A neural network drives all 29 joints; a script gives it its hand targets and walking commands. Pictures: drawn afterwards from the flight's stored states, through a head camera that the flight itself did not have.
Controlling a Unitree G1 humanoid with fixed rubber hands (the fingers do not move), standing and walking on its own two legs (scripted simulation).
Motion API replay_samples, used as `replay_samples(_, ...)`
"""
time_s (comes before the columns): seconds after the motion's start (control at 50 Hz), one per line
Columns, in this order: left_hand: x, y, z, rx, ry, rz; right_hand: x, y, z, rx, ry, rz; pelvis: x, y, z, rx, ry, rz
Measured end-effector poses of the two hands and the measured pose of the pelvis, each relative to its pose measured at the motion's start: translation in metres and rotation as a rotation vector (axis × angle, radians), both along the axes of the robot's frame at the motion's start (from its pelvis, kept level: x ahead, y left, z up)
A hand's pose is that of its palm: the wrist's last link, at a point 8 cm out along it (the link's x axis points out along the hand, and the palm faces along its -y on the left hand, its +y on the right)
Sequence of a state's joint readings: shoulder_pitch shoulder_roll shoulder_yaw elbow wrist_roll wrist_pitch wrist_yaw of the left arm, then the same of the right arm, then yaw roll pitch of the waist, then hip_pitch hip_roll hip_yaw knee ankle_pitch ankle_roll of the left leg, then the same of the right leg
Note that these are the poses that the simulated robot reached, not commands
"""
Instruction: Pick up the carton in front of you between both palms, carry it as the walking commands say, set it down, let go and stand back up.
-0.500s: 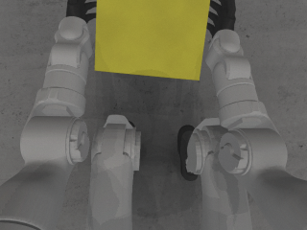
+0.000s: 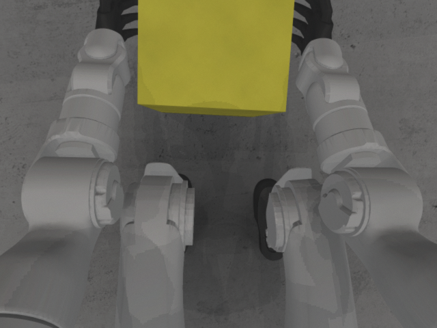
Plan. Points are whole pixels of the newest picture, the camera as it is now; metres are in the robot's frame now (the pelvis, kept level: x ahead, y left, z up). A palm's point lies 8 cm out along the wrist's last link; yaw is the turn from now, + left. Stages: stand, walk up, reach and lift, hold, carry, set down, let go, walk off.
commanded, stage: set down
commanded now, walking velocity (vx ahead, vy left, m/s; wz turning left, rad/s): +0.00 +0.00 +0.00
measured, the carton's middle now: (212, 56) +0.50 +0.06 -0.24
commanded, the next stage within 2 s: let go in 1.86 s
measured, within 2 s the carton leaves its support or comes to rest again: neither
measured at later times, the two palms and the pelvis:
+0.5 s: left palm (110, 30) +0.51 +0.22 -0.16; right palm (317, 39) +0.52 -0.09 -0.15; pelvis +0.00 +0.00 +0.00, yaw +0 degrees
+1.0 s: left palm (68, 22) +0.51 +0.26 -0.13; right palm (339, 43) +0.51 -0.12 -0.13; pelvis +0.00 +0.00 +0.01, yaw +1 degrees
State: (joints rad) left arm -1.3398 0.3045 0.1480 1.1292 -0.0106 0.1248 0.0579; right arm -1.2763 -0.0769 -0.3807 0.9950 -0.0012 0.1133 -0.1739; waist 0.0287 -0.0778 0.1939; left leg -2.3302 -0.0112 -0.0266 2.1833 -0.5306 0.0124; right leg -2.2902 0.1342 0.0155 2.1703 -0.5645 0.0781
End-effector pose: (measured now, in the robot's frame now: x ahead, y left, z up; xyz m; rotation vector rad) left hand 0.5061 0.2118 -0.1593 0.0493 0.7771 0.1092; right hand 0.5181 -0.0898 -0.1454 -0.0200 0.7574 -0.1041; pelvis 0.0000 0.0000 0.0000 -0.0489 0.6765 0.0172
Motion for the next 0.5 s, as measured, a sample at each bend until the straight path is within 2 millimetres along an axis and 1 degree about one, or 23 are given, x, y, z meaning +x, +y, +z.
replay_samples(0.22,0.0011,0.0012,-0.0004,-0.014,0.001,-0.015,0.0019,-0.0025,-0.0012,0.015,-0.006,0.03,-0.0034,-0.0044,-0.0006,0.006,-0.02,-0.003)
replay_samples(0.5,0.0031,0.0039,-0.0013,-0.034,0.003,-0.047,0.0034,-0.0045,-0.0024,0.018,-0.017,0.06,-0.0038,-0.0023,-0.0008,0.003,-0.029,0.0)
